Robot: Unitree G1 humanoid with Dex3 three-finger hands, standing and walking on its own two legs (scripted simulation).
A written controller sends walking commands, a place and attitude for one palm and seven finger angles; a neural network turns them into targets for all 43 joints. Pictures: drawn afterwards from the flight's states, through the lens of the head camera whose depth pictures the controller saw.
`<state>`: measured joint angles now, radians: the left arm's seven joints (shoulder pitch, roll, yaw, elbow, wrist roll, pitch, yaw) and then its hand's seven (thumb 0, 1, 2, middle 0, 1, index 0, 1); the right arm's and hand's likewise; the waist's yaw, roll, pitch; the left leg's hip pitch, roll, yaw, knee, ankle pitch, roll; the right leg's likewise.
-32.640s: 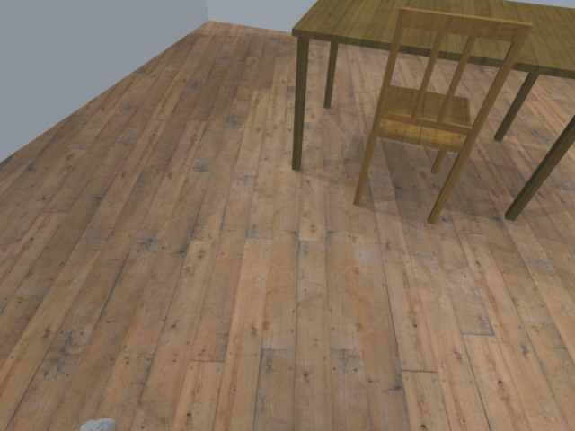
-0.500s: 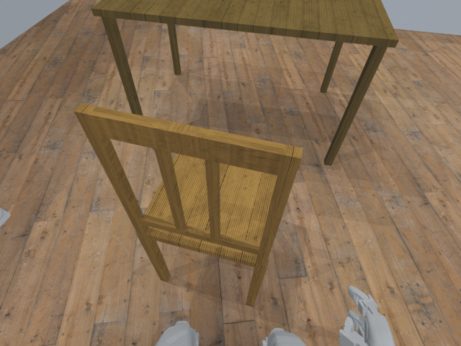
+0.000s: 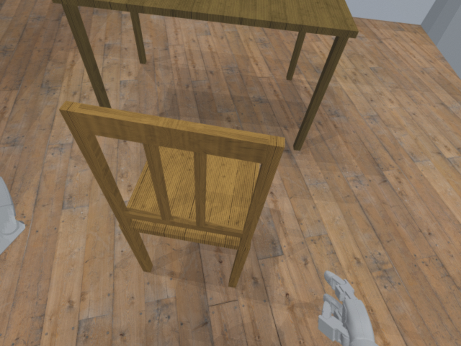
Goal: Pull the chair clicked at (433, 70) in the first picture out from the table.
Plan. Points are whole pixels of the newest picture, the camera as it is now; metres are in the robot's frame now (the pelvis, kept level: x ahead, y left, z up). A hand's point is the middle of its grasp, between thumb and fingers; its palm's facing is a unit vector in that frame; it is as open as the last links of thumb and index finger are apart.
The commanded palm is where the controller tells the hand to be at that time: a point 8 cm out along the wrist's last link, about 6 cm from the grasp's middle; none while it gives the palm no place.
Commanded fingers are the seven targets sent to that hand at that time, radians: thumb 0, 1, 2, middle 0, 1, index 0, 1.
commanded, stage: stop stepping back and stand still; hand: left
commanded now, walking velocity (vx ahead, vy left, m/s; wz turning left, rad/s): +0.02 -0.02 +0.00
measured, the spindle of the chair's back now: (159, 186) +0.44 +0.20 -0.09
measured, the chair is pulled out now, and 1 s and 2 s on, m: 0.65 0.65 0.65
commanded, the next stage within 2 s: let the arm hang, fingers relaxed in 1.22 s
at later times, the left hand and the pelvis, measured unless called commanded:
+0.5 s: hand (22, 271) +0.17 +0.24 +0.16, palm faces +0.43 -0.78 -0.45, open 7.4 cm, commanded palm +0.11 +0.28 +0.18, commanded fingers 0.00 0.90 0.90 -0.20 -0.30 -0.20 -0.30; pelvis -0.03 -0.02 +0.00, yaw -1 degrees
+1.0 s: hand out of the picture +0.17 +0.28 +0.15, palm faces +0.41 -0.80 -0.43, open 7.4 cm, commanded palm +0.11 +0.32 +0.18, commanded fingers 0.00 0.90 0.90 -0.20 -0.30 -0.20 -0.30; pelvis -0.03 +0.02 +0.00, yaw +0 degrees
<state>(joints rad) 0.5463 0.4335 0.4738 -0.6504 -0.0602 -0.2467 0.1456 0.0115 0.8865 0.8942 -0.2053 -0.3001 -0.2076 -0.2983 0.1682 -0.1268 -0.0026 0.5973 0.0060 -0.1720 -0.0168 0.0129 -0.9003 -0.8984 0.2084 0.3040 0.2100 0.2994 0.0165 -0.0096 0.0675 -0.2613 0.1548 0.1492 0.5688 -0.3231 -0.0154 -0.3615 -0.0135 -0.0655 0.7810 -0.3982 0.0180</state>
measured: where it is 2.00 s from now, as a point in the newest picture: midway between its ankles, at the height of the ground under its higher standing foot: outside the picture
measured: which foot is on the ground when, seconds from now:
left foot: down 0.00-1.00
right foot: up 0.00-0.04, down 0.06-1.00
